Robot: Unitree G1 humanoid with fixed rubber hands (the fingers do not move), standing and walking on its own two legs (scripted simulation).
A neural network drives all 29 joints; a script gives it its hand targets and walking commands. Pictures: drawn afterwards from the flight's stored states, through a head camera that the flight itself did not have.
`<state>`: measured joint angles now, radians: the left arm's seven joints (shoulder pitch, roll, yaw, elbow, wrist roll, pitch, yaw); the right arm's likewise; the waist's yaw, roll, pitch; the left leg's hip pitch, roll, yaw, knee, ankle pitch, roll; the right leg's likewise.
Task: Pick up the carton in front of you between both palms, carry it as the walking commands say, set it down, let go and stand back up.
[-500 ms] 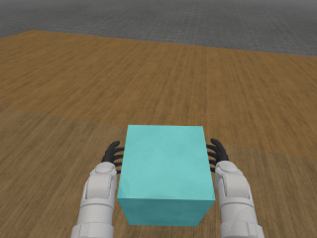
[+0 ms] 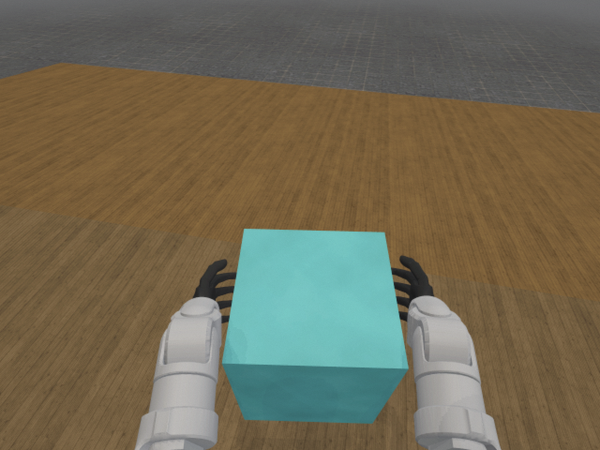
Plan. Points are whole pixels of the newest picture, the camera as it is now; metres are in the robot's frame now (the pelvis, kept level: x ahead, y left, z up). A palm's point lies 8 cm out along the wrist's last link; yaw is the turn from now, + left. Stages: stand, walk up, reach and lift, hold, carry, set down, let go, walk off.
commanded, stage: hold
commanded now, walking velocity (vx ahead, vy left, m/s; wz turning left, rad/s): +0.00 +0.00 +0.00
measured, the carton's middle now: (311, 330) +0.31 +0.00 -0.03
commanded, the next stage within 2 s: carry in 0.10 s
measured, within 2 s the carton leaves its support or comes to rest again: neither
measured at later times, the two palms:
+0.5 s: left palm (226, 243) +0.38 +0.13 +0.09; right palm (426, 243) +0.38 -0.17 +0.10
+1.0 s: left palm (275, 161) +0.64 +0.07 +0.07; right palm (418, 165) +0.64 -0.23 +0.07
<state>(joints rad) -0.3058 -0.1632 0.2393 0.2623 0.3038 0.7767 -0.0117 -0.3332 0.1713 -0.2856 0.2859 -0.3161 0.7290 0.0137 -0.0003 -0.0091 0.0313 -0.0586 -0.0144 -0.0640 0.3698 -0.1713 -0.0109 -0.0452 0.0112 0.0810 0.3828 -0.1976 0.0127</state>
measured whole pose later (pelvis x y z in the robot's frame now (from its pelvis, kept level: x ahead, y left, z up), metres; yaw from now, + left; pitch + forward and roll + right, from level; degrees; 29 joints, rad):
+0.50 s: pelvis +0.10 -0.02 +0.00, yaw +0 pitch +5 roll +2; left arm -0.16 -0.13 0.10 -0.25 0.13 1.09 0.08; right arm -0.18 0.14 -0.14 -0.24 -0.11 1.05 -0.08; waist 0.00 -0.03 -0.16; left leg -0.43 0.02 0.15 0.57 -0.33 -0.02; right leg -0.15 -0.05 -0.04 0.35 -0.30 0.00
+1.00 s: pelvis +0.39 -0.07 -0.03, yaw -1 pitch +4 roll +0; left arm -0.06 -0.13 0.05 -0.44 0.06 1.23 0.12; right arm -0.09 0.13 -0.10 -0.46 -0.05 1.23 -0.13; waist 0.00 0.04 -0.12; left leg -0.17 0.12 0.09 0.88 -0.49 -0.04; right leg -0.50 -0.06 -0.27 0.61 -0.18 -0.10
